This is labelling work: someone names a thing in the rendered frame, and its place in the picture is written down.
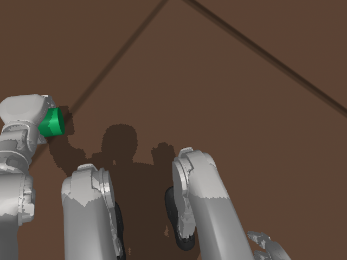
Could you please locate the right robot hand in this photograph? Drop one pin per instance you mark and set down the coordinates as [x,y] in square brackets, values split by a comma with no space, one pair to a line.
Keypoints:
[273,249]

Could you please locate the can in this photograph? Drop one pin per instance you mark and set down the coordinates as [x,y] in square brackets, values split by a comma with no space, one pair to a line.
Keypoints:
[52,124]

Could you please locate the right robot foot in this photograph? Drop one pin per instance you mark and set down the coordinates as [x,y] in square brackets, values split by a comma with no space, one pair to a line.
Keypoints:
[182,243]

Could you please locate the left robot hand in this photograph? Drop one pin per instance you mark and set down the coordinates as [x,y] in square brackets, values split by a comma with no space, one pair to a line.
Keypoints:
[30,108]

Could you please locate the left robot arm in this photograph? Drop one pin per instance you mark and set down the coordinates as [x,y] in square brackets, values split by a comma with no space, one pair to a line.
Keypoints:
[18,143]

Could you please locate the left robot foot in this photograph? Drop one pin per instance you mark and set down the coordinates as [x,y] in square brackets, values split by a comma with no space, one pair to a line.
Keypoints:
[120,228]

